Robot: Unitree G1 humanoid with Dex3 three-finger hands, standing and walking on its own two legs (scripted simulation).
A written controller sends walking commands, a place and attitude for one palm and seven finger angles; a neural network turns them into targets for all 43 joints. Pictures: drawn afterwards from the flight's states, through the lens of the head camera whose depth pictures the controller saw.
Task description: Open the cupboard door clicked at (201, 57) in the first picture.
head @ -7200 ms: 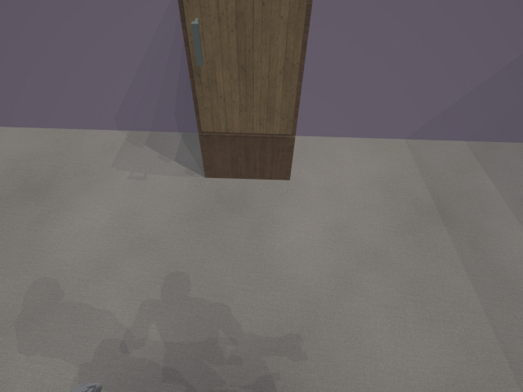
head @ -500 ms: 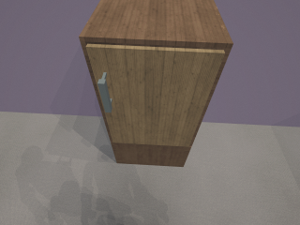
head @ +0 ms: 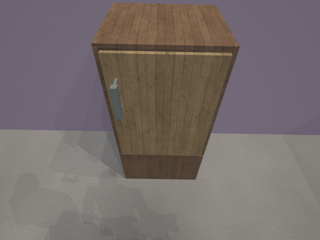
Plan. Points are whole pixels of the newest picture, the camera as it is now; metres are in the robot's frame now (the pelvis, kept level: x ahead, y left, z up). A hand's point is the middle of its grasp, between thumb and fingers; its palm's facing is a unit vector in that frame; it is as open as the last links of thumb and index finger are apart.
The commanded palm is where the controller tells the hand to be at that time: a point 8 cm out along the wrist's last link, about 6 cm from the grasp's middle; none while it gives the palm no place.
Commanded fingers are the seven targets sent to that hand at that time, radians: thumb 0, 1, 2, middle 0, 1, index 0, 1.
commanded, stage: come to a stop and stand still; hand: left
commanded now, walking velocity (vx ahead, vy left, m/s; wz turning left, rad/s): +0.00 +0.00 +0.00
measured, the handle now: (117, 99) +0.58 +0.20 +0.00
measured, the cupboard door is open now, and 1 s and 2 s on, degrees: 0 0 0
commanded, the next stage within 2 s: look again from close up in 0.30 s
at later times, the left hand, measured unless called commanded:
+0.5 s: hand out of the picture -0.03 +0.19 -0.16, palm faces +0.00 -0.98 -0.20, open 7.4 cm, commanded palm none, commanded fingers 0.00 0.90 0.90 -0.20 -0.30 -0.20 -0.30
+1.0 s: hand out of the picture +0.06 +0.19 -0.16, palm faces +0.00 -0.97 -0.24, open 7.4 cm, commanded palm none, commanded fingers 0.00 0.90 0.90 -0.20 -0.30 -0.20 -0.30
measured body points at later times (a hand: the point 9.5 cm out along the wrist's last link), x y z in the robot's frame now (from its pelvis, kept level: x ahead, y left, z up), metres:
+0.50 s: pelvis -0.01 +0.01 +0.01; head +0.01 +0.01 +0.46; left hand -0.03 +0.24 -0.15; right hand -0.01 -0.23 -0.14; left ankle +0.03 +0.09 -0.72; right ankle -0.02 -0.12 -0.72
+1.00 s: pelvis +0.02 -0.01 +0.02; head +0.03 +0.00 +0.47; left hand +0.06 +0.24 -0.14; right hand +0.08 -0.25 -0.13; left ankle +0.03 +0.09 -0.72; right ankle -0.02 -0.12 -0.72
